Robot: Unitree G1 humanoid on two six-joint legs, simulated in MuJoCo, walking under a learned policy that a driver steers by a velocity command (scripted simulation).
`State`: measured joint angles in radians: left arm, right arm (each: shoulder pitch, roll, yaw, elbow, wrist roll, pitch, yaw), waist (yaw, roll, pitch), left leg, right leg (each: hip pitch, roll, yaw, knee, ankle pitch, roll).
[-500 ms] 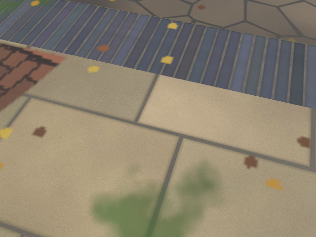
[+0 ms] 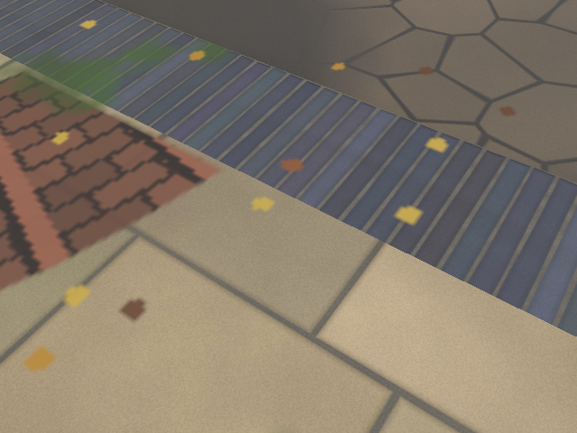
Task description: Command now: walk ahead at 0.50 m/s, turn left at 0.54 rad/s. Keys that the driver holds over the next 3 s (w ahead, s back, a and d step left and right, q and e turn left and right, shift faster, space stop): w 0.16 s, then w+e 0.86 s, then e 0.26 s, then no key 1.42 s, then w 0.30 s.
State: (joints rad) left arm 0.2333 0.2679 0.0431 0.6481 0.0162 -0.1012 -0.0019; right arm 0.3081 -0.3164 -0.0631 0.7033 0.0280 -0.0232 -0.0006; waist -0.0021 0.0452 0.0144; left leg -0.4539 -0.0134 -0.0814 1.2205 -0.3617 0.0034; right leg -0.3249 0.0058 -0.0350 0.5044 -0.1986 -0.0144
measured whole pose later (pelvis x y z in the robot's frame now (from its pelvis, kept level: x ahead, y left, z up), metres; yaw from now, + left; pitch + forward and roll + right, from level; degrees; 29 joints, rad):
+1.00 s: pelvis +0.50 -0.04 +0.00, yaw -19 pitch +1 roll +1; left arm 0.22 0.30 0.07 0.68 -0.01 -0.04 -0.04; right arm 0.21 -0.30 -0.06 0.78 0.01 -0.10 0.00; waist 0.00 0.01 0.08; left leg -0.40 0.06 -0.03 1.20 -0.40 0.00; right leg -0.38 0.07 -0.01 0.55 -0.18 -0.09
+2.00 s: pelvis +0.72 -0.12 +0.00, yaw -35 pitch -2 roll +0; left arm 0.25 0.22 0.02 0.79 0.01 -0.01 0.02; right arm 0.16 -0.25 -0.03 0.89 -0.01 -0.01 -0.01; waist -0.01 0.00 0.03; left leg -0.28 0.00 -0.02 0.51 -0.20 -0.02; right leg -0.18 0.02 0.05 0.54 -0.34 0.00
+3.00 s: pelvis +0.80 -0.14 +0.00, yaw -35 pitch -1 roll +1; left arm 0.34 0.24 0.06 1.05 0.07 -0.08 -0.03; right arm 0.31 -0.22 -0.05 1.06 -0.08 -0.13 0.02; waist -0.03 -0.03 -0.01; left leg -0.20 -0.03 0.06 0.54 -0.34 0.06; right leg -0.25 0.04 0.14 0.90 -0.48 -0.11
